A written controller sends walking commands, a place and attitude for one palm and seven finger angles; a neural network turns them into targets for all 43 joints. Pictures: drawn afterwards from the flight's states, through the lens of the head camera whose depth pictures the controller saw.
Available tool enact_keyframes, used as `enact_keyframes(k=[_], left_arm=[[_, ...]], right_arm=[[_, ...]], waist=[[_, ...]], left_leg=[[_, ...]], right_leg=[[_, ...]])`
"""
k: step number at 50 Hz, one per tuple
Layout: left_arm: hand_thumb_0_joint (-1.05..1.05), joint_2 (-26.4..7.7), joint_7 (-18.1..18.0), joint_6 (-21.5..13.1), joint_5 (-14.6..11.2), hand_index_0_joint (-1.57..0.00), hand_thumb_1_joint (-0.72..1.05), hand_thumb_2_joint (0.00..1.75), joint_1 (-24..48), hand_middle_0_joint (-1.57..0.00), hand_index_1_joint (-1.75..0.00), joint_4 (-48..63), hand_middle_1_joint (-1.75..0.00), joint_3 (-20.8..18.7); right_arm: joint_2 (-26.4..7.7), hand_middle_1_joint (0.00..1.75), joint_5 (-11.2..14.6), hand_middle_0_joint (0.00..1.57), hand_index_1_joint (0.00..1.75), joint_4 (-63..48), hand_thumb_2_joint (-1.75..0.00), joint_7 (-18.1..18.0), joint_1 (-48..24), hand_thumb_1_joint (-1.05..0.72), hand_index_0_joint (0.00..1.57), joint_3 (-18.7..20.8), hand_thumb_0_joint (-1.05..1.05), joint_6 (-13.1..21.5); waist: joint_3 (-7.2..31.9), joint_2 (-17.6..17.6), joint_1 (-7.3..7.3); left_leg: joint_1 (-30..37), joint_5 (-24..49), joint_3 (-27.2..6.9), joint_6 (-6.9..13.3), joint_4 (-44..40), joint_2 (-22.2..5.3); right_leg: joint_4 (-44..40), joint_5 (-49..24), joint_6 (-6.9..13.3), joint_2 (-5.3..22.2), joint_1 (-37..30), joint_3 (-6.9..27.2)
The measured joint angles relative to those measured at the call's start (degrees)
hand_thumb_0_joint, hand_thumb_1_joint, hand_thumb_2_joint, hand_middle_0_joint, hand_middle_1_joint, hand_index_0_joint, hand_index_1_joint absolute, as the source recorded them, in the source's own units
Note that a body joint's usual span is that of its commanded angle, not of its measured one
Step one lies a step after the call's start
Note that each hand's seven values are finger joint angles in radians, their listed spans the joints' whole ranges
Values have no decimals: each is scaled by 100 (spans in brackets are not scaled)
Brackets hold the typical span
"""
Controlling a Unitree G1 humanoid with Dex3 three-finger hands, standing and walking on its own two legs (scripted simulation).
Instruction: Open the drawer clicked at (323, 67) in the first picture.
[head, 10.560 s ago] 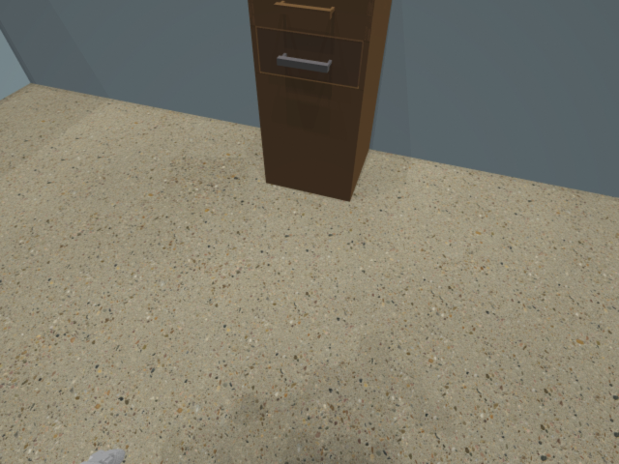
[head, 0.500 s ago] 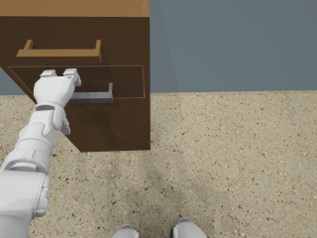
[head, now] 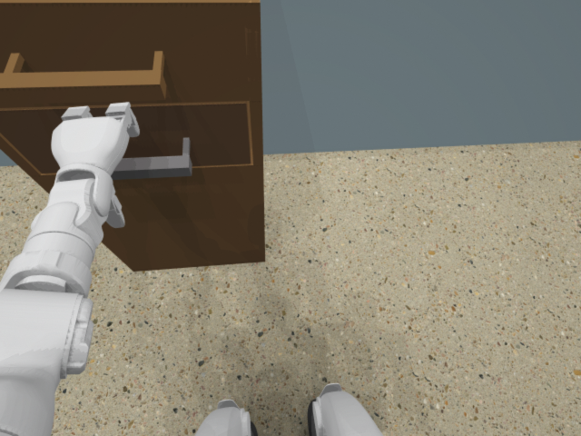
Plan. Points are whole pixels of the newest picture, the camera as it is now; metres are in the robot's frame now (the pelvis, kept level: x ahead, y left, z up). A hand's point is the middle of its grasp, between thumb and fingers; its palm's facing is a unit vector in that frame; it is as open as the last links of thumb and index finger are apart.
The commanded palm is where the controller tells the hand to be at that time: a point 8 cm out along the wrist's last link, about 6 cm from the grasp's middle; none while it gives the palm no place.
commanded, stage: move the hooked fingers above the handle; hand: left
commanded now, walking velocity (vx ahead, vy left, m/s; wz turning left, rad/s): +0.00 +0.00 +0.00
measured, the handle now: (133, 157) +0.56 +0.22 -0.05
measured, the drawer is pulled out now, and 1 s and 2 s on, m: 0.00 0.00 0.00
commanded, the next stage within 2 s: lower the fingers behind the handle in 0.38 s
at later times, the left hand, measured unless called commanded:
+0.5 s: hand (111, 167) +0.50 +0.23 +0.01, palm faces -0.08 -0.02 -1.00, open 13.9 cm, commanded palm +0.49 +0.22 +0.06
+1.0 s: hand (116, 179) +0.50 +0.23 -0.03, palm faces -0.08 -0.01 -1.00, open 13.9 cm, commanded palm +0.50 +0.22 +0.02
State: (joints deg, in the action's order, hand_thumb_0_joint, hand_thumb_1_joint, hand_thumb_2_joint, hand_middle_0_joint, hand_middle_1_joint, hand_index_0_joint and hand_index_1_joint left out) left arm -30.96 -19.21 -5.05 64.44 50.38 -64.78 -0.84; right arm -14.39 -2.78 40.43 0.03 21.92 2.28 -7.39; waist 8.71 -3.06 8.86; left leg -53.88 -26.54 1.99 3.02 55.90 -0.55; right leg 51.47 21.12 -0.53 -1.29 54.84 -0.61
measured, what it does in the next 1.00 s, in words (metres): stands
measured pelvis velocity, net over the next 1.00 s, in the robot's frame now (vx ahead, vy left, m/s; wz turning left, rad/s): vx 0.00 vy -0.01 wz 0.01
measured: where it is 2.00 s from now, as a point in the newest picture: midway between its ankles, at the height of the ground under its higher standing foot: outside the picture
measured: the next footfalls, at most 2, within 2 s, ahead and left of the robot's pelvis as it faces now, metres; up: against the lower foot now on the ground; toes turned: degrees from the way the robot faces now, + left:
none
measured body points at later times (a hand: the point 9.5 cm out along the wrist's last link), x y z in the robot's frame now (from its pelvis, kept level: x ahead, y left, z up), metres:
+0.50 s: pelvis +0.00 -0.01 +0.00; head +0.13 +0.00 +0.43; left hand +0.50 +0.22 +0.06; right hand +0.01 -0.29 -0.12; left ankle -0.01 +0.08 -0.68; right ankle +0.02 -0.13 -0.68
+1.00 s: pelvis +0.00 -0.01 -0.02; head +0.15 +0.00 +0.40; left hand +0.50 +0.23 +0.02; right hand -0.01 -0.29 -0.14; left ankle -0.01 +0.08 -0.68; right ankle +0.02 -0.13 -0.68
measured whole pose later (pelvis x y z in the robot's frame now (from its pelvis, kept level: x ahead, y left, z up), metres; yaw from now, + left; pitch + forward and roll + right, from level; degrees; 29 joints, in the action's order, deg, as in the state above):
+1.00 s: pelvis +0.00 -0.01 -0.02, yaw +0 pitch +28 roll -3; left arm -32.6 -22.5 -5.5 65.4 51.5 -67.1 -1.7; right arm -15.0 -3.4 41.1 0.0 19.3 2.2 -6.3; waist 9.4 -3.0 9.4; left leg -61.0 -28.6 0.8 2.2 61.5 -0.9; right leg 57.4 23.5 0.3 -1.5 61.9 -1.7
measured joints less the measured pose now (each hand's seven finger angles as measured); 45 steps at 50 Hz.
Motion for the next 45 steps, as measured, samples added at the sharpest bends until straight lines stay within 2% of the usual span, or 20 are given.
enact_keyframes(k=[5, 15, 29, 35, 40, 45], left_arm=[[-1, 28, -45, -67, 12, -31, -49, 30, -34, -32, -120, 46, -120, 68], [0, 110, -133, 30, 0, -31, -49, 30, -92, -32, -120, 6, -120, 100], [0, -76, -72, -42, -1, -31, -49, 30, 89, -32, -120, -156, -120, 72], [0, -123, -5, -196, 17, -31, -49, 30, -29, -32, -120, -123, -120, -8], [0, -127, -157, -332, 82, -31, -49, 30, -59, -32, -120, -104, -120, -70], [0, -172, -347, -233, 139, -32, -49, 30, 22, -32, -120, -130, -120, -147]], right_arm=[[-13, 30, -3, 20, 30, -8, -90, -9, -20, -90, 20, 18, 0, 20], [-69, 30, 5, 20, 30, -67, -90, -3, -190, -90, 20, 35, 0, -5], [-85, 30, 10, 20, 30, -87, -90, -70, -237, -90, 20, 0, 0, 67], [-93, 30, -10, 20, 30, -62, -90, -84, -181, -90, 20, -5, 0, 63], [-88, 30, -47, 20, 30, 2, -90, -74, -170, -90, 20, 0, 0, 89], [-76, 30, -78, 20, 30, 49, -90, -31, -222, -90, 20, 5, 0, 112]], waist=[[20, 7, -30], [18, 28, -66], [3, 42, -15], [36, 38, -12], [64, 31, 3], [82, 23, 46]], left_leg=[[42, -2, -39, -18, -22, 5], [139, 8, -60, -57, -84, -4], [12, 11, -97, -106, -49, -15], [-133, -45, -69, -105, 67, -34], [-365, -121, -84, -100, 274, -30], [-615, -182, -104, -96, 478, -31]], right_leg=[[-23, 15, 17, 4, -55, -37], [-44, 30, 56, -6, -136, -56], [34, 60, 108, -17, 5, -92], [158, 104, 108, -35, 169, -64], [356, 179, 104, -28, 393, -82], [535, 233, 100, -25, 628, -104]])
